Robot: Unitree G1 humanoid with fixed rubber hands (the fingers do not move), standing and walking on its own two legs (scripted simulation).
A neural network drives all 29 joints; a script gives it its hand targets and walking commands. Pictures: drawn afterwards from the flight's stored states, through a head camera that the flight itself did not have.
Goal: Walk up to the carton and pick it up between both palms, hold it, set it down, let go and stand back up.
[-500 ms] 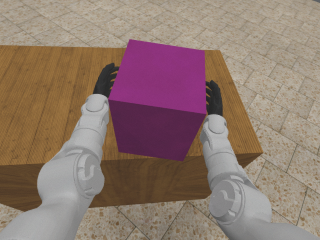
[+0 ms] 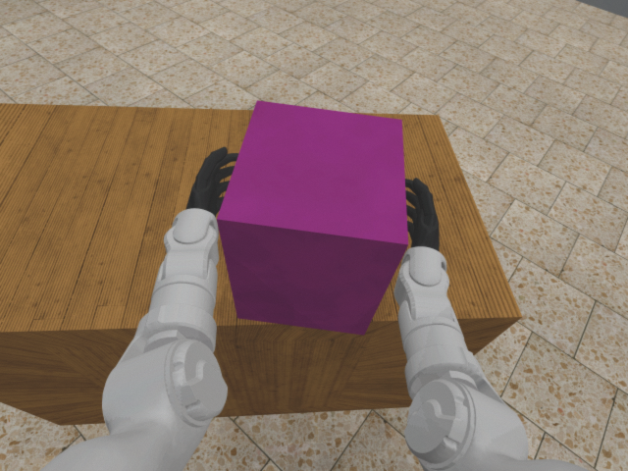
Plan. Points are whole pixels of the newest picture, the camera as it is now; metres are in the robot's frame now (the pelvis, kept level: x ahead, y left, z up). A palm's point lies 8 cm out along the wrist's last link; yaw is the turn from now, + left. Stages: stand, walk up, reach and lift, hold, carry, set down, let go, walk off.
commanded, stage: reach and lift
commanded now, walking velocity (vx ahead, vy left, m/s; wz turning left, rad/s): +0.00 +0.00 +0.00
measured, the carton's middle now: (314, 225) +0.43 +0.00 +0.03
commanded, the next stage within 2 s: none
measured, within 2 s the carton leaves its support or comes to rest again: leaves its support in 1.38 s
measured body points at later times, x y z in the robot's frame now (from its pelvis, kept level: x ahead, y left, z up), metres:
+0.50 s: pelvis +0.00 +0.01 +0.00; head +0.05 +0.04 +0.45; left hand +0.44 +0.15 +0.07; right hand +0.39 -0.14 +0.06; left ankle -0.01 +0.11 -0.75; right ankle -0.03 -0.12 -0.75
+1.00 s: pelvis +0.00 +0.00 +0.00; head +0.05 +0.03 +0.45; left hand +0.43 +0.15 +0.07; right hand +0.39 -0.14 +0.06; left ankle -0.01 +0.11 -0.75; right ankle -0.03 -0.12 -0.75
